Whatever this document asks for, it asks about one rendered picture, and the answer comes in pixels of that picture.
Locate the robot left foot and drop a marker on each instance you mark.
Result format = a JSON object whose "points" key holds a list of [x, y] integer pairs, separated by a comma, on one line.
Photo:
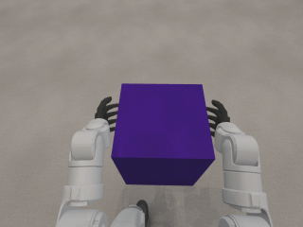
{"points": [[143, 205]]}

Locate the left robot forearm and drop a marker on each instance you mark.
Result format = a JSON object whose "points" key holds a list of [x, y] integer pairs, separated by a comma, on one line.
{"points": [[86, 160]]}

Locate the robot left hand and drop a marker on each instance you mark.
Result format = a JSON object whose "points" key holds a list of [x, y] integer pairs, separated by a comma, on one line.
{"points": [[103, 109]]}

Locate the left robot upper arm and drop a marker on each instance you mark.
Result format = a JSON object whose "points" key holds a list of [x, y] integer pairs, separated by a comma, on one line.
{"points": [[83, 218]]}

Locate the robot left thigh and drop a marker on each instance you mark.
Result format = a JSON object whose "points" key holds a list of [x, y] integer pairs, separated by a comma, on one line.
{"points": [[129, 217]]}

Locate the right robot upper arm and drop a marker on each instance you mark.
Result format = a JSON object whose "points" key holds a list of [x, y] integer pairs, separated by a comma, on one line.
{"points": [[242, 221]]}

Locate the right robot forearm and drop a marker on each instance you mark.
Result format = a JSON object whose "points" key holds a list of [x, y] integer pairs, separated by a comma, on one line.
{"points": [[241, 165]]}

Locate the robot right hand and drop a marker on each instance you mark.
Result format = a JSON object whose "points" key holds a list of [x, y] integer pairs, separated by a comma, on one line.
{"points": [[222, 115]]}

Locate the carton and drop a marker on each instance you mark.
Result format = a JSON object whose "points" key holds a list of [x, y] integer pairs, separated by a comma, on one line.
{"points": [[162, 134]]}

